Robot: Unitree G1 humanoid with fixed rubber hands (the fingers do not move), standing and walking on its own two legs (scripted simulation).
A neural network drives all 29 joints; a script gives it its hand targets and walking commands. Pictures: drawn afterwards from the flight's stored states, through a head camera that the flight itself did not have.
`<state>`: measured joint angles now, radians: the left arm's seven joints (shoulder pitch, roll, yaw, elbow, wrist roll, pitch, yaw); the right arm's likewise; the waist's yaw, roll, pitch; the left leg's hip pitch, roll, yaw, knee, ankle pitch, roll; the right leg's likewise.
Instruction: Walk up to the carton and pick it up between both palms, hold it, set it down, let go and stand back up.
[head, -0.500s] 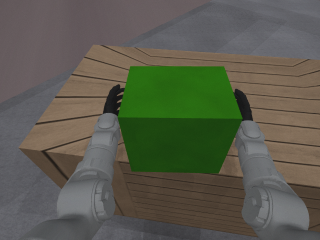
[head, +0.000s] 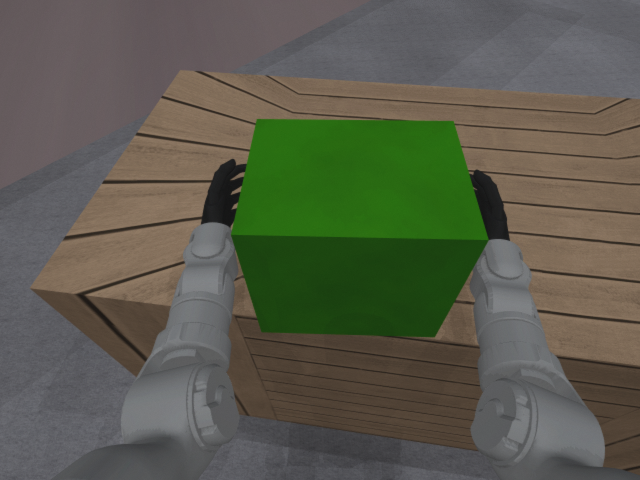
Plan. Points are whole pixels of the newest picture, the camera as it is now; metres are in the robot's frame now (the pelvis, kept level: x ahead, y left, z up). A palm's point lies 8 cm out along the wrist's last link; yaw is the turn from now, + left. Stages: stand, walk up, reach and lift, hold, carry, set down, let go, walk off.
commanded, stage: set down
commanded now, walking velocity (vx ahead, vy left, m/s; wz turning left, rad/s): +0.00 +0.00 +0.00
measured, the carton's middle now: (350, 234) +0.42 -0.01 +0.05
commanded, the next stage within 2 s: none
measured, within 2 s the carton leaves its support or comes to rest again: neither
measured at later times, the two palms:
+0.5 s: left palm (225, 218) +0.43 +0.16 +0.07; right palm (483, 225) +0.41 -0.19 +0.07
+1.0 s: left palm (191, 243) +0.39 +0.20 +0.06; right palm (512, 247) +0.39 -0.23 +0.05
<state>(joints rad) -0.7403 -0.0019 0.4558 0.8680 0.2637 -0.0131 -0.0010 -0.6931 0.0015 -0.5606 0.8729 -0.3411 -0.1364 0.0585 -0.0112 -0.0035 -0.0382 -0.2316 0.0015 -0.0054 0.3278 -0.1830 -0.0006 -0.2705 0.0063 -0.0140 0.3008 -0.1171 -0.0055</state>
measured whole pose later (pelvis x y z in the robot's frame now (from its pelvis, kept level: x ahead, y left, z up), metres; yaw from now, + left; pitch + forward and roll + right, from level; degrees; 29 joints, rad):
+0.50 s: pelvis +0.00 +0.01 -0.01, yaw -3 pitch +14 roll -1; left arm -0.86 0.12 0.21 1.13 0.00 -0.08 0.15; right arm -0.84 -0.18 -0.22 1.14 0.02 -0.13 0.01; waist 0.01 0.01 -0.15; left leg -0.46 0.02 0.04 0.44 -0.22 0.01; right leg -0.48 0.02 0.02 0.34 -0.10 0.00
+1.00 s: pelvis -0.02 -0.01 -0.01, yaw -1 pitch +17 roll -1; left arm -0.70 0.28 0.02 0.93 -0.24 -0.08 0.04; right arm -0.70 -0.35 0.04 0.96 0.33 -0.11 0.00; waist 0.03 0.03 -0.18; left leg -0.58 0.03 0.00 0.47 -0.19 -0.01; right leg -0.60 0.03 -0.02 0.39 -0.09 -0.02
